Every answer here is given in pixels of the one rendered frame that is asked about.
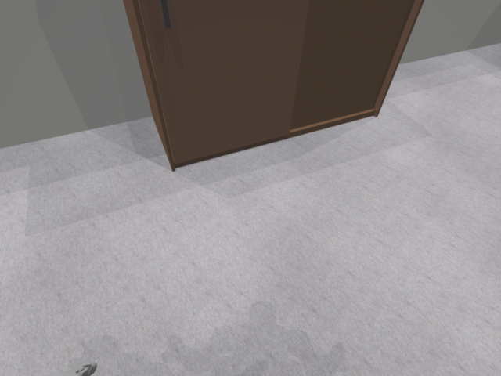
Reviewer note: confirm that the wardrobe door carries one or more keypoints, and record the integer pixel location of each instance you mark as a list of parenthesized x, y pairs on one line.
[(347, 51), (226, 70)]

